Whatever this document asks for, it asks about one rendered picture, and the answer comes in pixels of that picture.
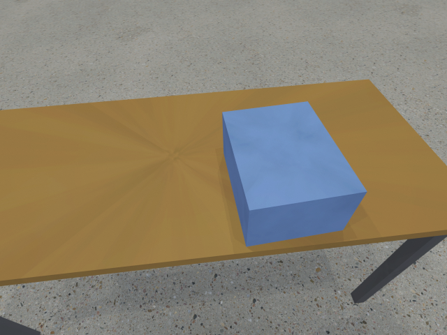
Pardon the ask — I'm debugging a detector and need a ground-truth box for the carton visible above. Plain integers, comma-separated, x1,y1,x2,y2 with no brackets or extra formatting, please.
222,101,367,247

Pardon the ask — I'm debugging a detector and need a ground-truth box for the table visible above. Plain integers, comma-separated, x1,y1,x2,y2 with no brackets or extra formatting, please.
0,80,447,335

